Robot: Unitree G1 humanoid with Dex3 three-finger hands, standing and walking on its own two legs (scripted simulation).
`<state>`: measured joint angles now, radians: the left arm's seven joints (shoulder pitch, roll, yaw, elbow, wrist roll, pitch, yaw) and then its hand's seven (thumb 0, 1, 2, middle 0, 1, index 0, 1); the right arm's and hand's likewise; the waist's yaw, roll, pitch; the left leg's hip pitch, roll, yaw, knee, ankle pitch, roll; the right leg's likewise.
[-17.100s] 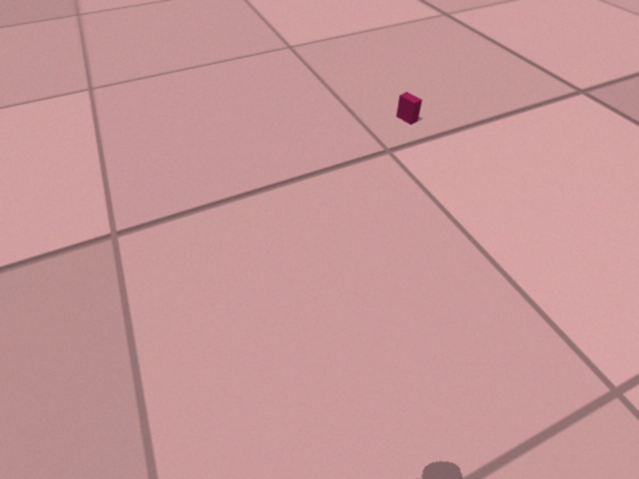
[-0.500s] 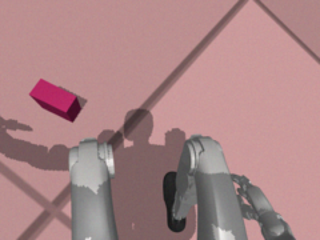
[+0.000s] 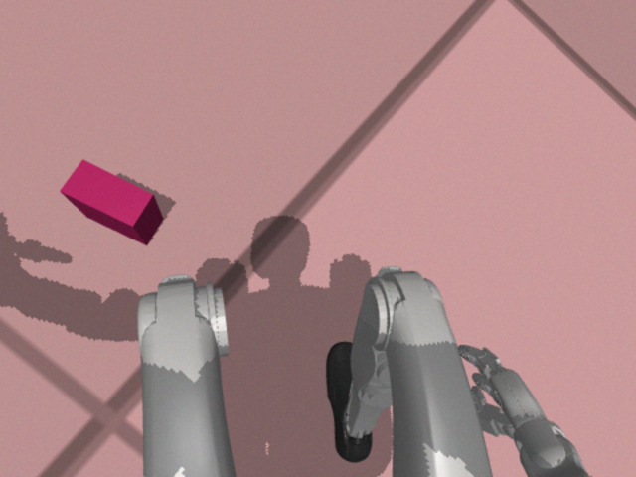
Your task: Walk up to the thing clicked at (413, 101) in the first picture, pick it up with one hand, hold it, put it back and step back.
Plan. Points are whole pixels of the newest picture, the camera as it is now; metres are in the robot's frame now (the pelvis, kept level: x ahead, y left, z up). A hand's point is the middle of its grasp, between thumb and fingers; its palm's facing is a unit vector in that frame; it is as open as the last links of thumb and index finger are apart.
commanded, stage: go down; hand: left
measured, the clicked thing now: (117, 206) +0.46 +0.29 -0.29
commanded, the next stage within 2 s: none
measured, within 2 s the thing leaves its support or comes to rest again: neither
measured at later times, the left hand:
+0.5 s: hand out of the picture +0.35 +0.49 +0.03, palm faces +0.39 -0.92 -0.01, open 17.8 cm
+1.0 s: hand out of the picture +0.35 +0.49 +0.03, palm faces +0.36 -0.93 -0.01, open 17.8 cm
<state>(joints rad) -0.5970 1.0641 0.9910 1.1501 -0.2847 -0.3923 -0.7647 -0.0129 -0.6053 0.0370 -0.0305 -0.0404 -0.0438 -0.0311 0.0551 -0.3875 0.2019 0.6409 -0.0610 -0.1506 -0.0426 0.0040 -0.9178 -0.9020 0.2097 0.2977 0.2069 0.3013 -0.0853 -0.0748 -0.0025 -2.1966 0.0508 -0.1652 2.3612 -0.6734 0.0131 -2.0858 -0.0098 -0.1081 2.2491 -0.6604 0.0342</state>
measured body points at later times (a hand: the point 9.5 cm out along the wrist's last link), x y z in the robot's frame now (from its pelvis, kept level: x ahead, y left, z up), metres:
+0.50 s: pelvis +0.00 +0.00 +0.00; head +0.21 +0.11 +0.39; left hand +0.32 +0.54 +0.04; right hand +0.19 -0.26 -0.08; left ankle +0.09 +0.12 -0.32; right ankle +0.12 -0.13 -0.32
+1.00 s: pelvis +0.00 +0.00 +0.00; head +0.21 +0.11 +0.39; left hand +0.33 +0.54 +0.04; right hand +0.18 -0.26 -0.08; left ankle +0.09 +0.12 -0.32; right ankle +0.12 -0.13 -0.32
